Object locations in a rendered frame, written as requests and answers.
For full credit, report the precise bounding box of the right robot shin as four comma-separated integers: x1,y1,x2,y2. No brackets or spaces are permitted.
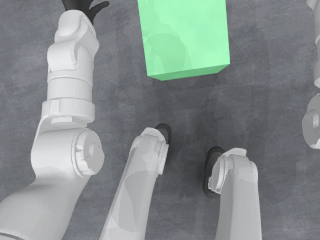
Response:
208,147,258,194

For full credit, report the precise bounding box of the left robot shin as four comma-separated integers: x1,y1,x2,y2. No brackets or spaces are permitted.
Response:
129,127,165,155

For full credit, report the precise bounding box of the carton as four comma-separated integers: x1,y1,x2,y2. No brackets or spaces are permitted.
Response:
137,0,230,81

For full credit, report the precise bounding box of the right robot forearm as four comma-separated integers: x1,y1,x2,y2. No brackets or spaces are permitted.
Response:
306,0,320,88

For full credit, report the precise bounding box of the left robot forearm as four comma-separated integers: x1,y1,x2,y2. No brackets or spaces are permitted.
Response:
30,10,100,165

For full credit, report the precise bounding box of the robot shin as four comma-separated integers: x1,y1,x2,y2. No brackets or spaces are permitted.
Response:
129,127,165,155
208,147,258,194

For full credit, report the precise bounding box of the robot right upper arm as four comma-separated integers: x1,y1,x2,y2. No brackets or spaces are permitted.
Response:
302,93,320,150

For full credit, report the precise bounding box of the robot left hand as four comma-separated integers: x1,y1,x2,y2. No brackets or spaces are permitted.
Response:
62,0,110,25

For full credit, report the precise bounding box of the robot left upper arm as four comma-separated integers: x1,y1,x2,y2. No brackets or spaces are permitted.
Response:
0,127,105,240

